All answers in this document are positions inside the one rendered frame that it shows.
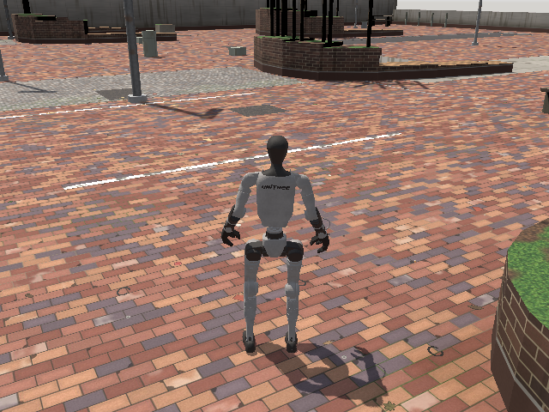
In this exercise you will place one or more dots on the humanoid robot head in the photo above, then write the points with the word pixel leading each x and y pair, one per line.
pixel 277 150

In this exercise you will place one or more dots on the robot left hand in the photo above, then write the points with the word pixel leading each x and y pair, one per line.
pixel 232 234

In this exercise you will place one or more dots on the robot left forearm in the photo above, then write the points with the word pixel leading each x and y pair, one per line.
pixel 231 221

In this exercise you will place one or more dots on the robot right hand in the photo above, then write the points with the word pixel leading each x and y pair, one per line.
pixel 318 241

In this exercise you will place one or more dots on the left robot upper arm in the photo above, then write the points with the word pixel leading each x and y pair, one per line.
pixel 243 193

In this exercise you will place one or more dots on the robot right forearm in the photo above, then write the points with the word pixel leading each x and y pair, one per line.
pixel 318 226

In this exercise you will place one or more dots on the right robot upper arm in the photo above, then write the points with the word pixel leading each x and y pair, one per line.
pixel 303 182

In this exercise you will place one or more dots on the robot right thigh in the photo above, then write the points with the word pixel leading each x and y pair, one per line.
pixel 295 252

